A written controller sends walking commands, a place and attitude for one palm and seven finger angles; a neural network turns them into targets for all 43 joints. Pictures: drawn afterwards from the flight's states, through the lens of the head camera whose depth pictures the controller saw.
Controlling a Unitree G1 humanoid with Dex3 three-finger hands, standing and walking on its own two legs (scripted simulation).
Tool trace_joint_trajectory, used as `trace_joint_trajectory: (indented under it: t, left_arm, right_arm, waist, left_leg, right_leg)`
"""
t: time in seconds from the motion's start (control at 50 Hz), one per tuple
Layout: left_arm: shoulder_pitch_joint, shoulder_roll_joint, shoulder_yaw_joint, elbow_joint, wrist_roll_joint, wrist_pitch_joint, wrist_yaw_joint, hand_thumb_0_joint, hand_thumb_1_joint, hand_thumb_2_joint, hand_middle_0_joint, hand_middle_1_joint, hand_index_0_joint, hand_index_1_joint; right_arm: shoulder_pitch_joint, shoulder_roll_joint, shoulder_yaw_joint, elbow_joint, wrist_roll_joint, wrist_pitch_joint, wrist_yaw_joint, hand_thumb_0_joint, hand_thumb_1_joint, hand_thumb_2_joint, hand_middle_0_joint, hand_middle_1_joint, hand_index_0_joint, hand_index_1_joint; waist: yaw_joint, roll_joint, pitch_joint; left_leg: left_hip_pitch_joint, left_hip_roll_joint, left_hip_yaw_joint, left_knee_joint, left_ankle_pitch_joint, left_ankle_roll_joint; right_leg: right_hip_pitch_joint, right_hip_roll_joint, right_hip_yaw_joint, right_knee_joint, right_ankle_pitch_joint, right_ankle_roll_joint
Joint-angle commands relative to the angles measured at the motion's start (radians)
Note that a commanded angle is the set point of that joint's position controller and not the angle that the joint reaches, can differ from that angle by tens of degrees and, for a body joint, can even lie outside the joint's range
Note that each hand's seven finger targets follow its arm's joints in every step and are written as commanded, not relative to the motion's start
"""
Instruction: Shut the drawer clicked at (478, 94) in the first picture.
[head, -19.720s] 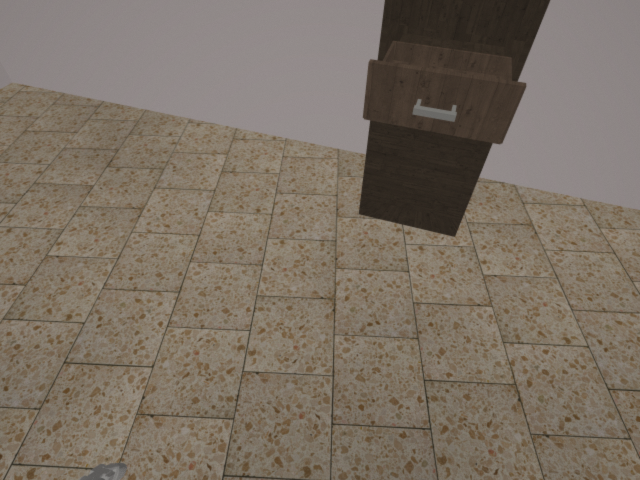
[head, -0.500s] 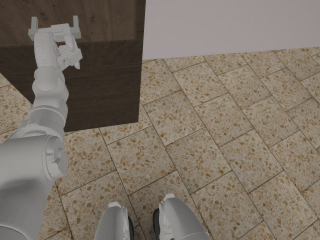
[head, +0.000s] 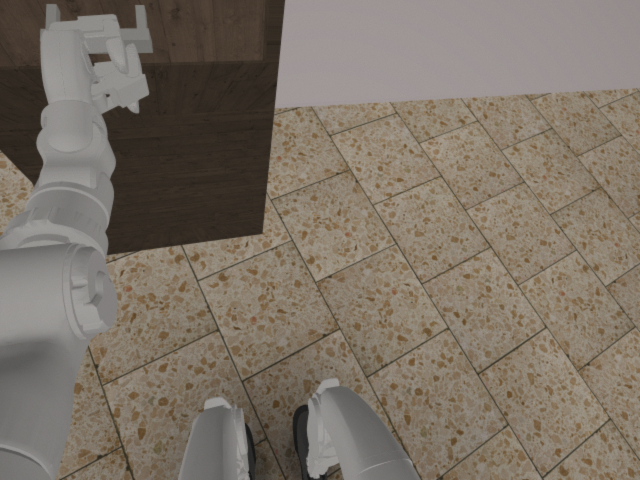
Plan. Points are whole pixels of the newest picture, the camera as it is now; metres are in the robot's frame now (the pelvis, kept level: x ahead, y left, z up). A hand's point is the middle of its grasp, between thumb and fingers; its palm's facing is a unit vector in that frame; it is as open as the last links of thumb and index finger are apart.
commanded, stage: pull the fist back off the drawer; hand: left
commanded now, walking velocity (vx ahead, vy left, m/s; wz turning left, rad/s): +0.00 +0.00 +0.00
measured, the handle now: (98, 28) +0.64 +0.16 +0.07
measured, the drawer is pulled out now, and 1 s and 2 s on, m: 0.00 0.00 0.00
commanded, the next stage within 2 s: draw the hand back to the body in 0.66 s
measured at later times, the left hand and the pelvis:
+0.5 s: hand (138, 77) +0.57 +0.12 +0.07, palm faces +0.06 -1.00 -0.03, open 3.0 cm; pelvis +0.01 +0.00 +0.00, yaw -1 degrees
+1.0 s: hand (112, 105) +0.50 +0.14 +0.11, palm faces +0.07 -1.00 -0.04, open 3.3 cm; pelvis +0.07 -0.01 +0.05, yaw -2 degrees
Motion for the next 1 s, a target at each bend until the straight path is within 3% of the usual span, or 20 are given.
trace_joint_trajectory:
  t: [0.0, 0.04, 0.16, 0.2, 0.28, 0.32, 0.38, 0.4, 0.46, 0.54, 0.56, 0.6, 0.66, 0.74, 0.76, 0.78, 0.82, 0.86, 0.94, 0.98]
  left_arm:
    - [-0.726, 0.148, 0.005, -0.297, -0.017, -0.062, 0.043, 0.000, 0.900, 0.900, -1.400, -1.600, -1.400, -1.600]
    - [-0.712, 0.182, 0.032, -0.281, -0.014, -0.058, 0.048, 0.000, 0.900, 0.900, -1.400, -1.600, -1.400, -1.600]
    - [-0.685, 0.130, 0.011, -0.259, -0.008, -0.057, 0.044, 0.000, 0.900, 0.900, -1.400, -1.600, -1.400, -1.600]
    - [-0.688, 0.173, 0.049, -0.287, -0.007, -0.061, 0.047, 0.000, 0.900, 0.900, -1.400, -1.600, -1.400, -1.600]
    - [-0.639, 0.143, 0.044, -0.278, -0.007, -0.053, 0.040, 0.000, 0.900, 0.900, -1.400, -1.600, -1.400, -1.600]
    - [-0.602, 0.161, 0.061, -0.282, -0.009, -0.048, 0.035, 0.000, 0.900, 0.900, -1.400, -1.600, -1.400, -1.600]
    - [-0.533, 0.142, 0.071, -0.349, -0.022, -0.062, 0.027, 0.000, 0.900, 0.900, -1.400, -1.600, -1.400, -1.600]
    - [-0.506, 0.105, 0.047, -0.377, -0.027, -0.067, 0.022, 0.000, 0.900, 0.900, -1.400, -1.600, -1.400, -1.600]
    - [-0.395, 0.051, 0.033, -0.395, -0.043, -0.073, 0.016, 0.000, 0.900, 0.900, -1.400, -1.600, -1.400, -1.600]
    - [-0.250, 0.012, 0.025, -0.416, -0.041, -0.072, 0.024, 0.000, 0.900, 0.900, -1.400, -1.600, -1.400, -1.600]
    - [-0.235, 0.049, 0.059, -0.407, -0.040, -0.074, 0.030, 0.000, 0.900, 0.900, -1.400, -1.600, -1.400, -1.600]
    - [-0.230, 0.054, 0.065, -0.381, -0.040, -0.070, 0.038, 0.000, 0.900, 0.900, -1.400, -1.600, -1.400, -1.600]
    - [-0.234, 0.062, 0.076, -0.451, -0.043, -0.105, 0.042, 0.000, 0.900, 0.900, -1.400, -1.600, -1.400, -1.600]
    - [-0.140, 0.020, 0.056, -0.479, -0.048, -0.129, 0.016, 0.000, 0.900, 0.900, -1.400, -1.600, -1.400, -1.600]
    - [-0.075, 0.011, 0.057, -0.530, -0.060, -0.129, 0.003, 0.000, 0.900, 0.900, -1.400, -1.600, -1.400, -1.600]
    - [0.015, 0.051, 0.096, -0.584, -0.072, -0.121, -0.004, 0.000, 0.900, 0.900, -1.400, -1.600, -1.400, -1.600]
    - [0.154, 0.004, 0.063, -0.727, -0.108, -0.089, -0.024, 0.000, 0.900, 0.900, -1.400, -1.600, -1.400, -1.600]
    - [0.289, -0.058, 0.015, -0.848, -0.145, -0.047, -0.045, 0.000, 0.900, 0.900, -1.400, -1.600, -1.400, -1.600]
    - [0.441, -0.076, 0.004, -1.027, -0.191, 0.012, -0.051, 0.000, 0.900, 0.900, -1.400, -1.600, -1.400, -1.600]
    - [0.488, -0.106, -0.034, -1.112, -0.195, 0.013, -0.051, 0.000, 0.900, 0.900, -1.400, -1.600, -1.400, -1.600]
  right_arm:
    - [0.216, -0.216, -0.076, -0.015, 0.001, -0.018, -0.012, 0.000, -0.900, -0.900, 0.200, 0.300, 0.200, 0.300]
    - [0.219, -0.217, -0.075, -0.019, 0.000, -0.017, -0.011, 0.000, -0.900, -0.900, 0.200, 0.300, 0.200, 0.300]
    - [0.220, -0.218, -0.080, -0.024, -0.005, -0.010, 0.002, 0.000, -0.900, -0.900, 0.200, 0.300, 0.200, 0.300]
    - [0.223, -0.223, -0.083, -0.025, -0.008, -0.006, 0.004, 0.000, -0.900, -0.900, 0.200, 0.300, 0.200, 0.300]
    - [0.226, -0.218, -0.088, -0.027, -0.007, 0.003, 0.014, 0.000, -0.900, -0.900, 0.200, 0.300, 0.200, 0.300]
    - [0.221, -0.216, -0.087, -0.034, -0.005, 0.012, 0.015, 0.000, -0.900, -0.900, 0.200, 0.300, 0.200, 0.300]
    - [0.216, -0.208, -0.095, -0.049, -0.003, 0.023, 0.021, 0.000, -0.900, -0.900, 0.200, 0.300, 0.200, 0.300]
    - [0.211, -0.201, -0.098, -0.054, -0.001, 0.028, 0.025, 0.000, -0.900, -0.900, 0.200, 0.300, 0.200, 0.300]
    - [0.204, -0.194, -0.107, -0.060, 0.003, 0.043, 0.033, 0.000, -0.900, -0.900, 0.200, 0.300, 0.200, 0.300]
    - [0.189, -0.181, -0.113, -0.076, 0.011, 0.069, 0.041, 0.000, -0.900, -0.900, 0.200, 0.300, 0.200, 0.300]
    - [0.191, -0.184, -0.112, -0.077, 0.010, 0.074, 0.038, 0.000, -0.900, -0.900, 0.200, 0.300, 0.200, 0.300]
    - [0.185, -0.177, -0.110, -0.082, 0.015, 0.084, 0.034, 0.000, -0.900, -0.900, 0.200, 0.300, 0.200, 0.300]
    - [0.182, -0.167, -0.114, -0.088, 0.014, 0.087, 0.031, 0.000, -0.900, -0.900, 0.200, 0.300, 0.200, 0.300]
    - [0.177, -0.154, -0.124, -0.092, 0.015, 0.103, 0.036, 0.000, -0.900, -0.900, 0.200, 0.300, 0.200, 0.300]
    - [0.176, -0.153, -0.128, -0.107, 0.019, 0.107, 0.039, 0.000, -0.900, -0.900, 0.200, 0.300, 0.200, 0.300]
    - [0.170, -0.157, -0.133, -0.126, 0.027, 0.116, 0.039, 0.000, -0.900, -0.900, 0.200, 0.300, 0.200, 0.300]
    - [0.145, -0.142, -0.135, -0.166, 0.045, 0.124, 0.040, 0.000, -0.900, -0.900, 0.200, 0.300, 0.200, 0.300]
    - [0.123, -0.133, -0.137, -0.193, 0.064, 0.120, 0.038, 0.000, -0.900, -0.900, 0.200, 0.300, 0.200, 0.300]
    - [0.072, -0.125, -0.139, -0.208, 0.091, 0.098, 0.017, 0.000, -0.900, -0.900, 0.200, 0.300, 0.200, 0.300]
    - [0.042, -0.115, -0.137, -0.206, 0.098, 0.079, 0.005, 0.000, -0.900, -0.900, 0.200, 0.300, 0.200, 0.300]
  waist:
    - [-0.107, 0.237, -0.483]
    - [-0.103, 0.203, -0.482]
    - [-0.094, 0.211, -0.453]
    - [-0.077, 0.217, -0.483]
    - [-0.065, 0.192, -0.490]
    - [-0.046, 0.185, -0.493]
    - [-0.010, 0.207, -0.551]
    - [0.002, 0.223, -0.571]
    - [0.022, 0.185, -0.569]
    - [0.053, 0.123, -0.520]
    - [0.060, 0.111, -0.507]
    - [0.050, 0.049, -0.443]
    - [0.061, 0.063, -0.491]
    - [0.085, 0.081, -0.544]
    - [0.115, 0.100, -0.589]
    - [0.152, 0.098, -0.639]
    - [0.179, 0.084, -0.664]
    - [0.188, 0.051, -0.642]
    - [0.199, -0.039, -0.498]
    - [0.199, 0.030, -0.457]
  left_leg:
    - [0.556, 0.043, -0.208, -0.202, 0.007, -0.043]
    - [0.504, 0.038, -0.191, -0.190, -0.001, -0.036]
    - [0.522, 0.042, -0.214, -0.196, -0.012, -0.041]
    - [0.532, 0.043, -0.220, -0.192, 0.007, -0.044]
    - [0.539, 0.044, -0.217, -0.184, 0.043, -0.045]
    - [0.516, 0.039, -0.198, -0.180, 0.053, -0.042]
    - [0.580, 0.040, -0.186, -0.182, 0.147, -0.048]
    - [0.611, 0.041, -0.187, -0.184, 0.180, -0.054]
    - [0.651, 0.045, -0.178, -0.189, 0.255, -0.060]
    - [0.603, 0.035, -0.126, -0.197, 0.276, -0.051]
    - [0.591, 0.033, -0.118, -0.197, 0.288, -0.049]
    - [0.511, 0.024, -0.090, -0.196, 0.264, -0.037]
    - [0.534, 0.019, -0.075, -0.187, 0.325, -0.037]
    - [0.591, 0.017, -0.060, -0.177, 0.464, -0.046]
    - [0.635, 0.015, -0.055, -0.186, 0.517, -0.048]
    - [0.678, 0.017, -0.051, -0.205, 0.573, -0.055]
    - [0.723, 0.015, -0.035, -0.243, 0.647, -0.051]
    - [0.741, 0.013, -0.024, -0.275, 0.684, -0.043]
    - [0.703, 0.006, 0.002, -0.344, 0.578, -0.030]
    - [0.770, 0.007, 0.002, -0.366, 0.602, -0.034]
  right_leg:
    - [0.017, 0.013, 0.109, -0.142, -0.001, 0.021]
    - [0.054, 0.014, 0.118, -0.148, -0.011, 0.022]
    - [0.015, 0.009, 0.108, -0.135, -0.008, 0.019]
    - [0.027, 0.008, 0.107, -0.127, 0.002, 0.018]
    - [0.042, 0.009, 0.104, -0.124, 0.019, 0.018]
    - [0.073, 0.010, 0.107, -0.127, 0.017, 0.017]
    - [0.116, 0.012, 0.107, -0.129, 0.063, 0.014]
    - [0.125, 0.013, 0.104, -0.126, 0.078, 0.013]
    - [0.149, 0.019, 0.096, -0.130, 0.113, 0.012]
    - [0.233, 0.024, 0.104, -0.159, 0.136, 0.014]
    - [0.248, 0.023, 0.107, -0.157, 0.150, 0.012]
    - [0.292, 0.023, 0.120, -0.173, 0.160, 0.020]
    - [0.345, 0.021, 0.132, -0.162, 0.240, 0.020]
    - [0.397, 0.023, 0.134, -0.150, 0.371, 0.020]
    - [0.437, 0.023, 0.135, -0.150, 0.414, 0.017]
    - [0.493, 0.024, 0.134, -0.158, 0.456, 0.015]
    - [0.602, 0.025, 0.136, -0.194, 0.552, 0.019]
    - [0.678, 0.024, 0.137, -0.226, 0.632, 0.023]
    - [0.777, 0.018, 0.145, -0.296, 0.658, 0.036]
    - [0.758, 0.014, 0.145, -0.315, 0.640, 0.035]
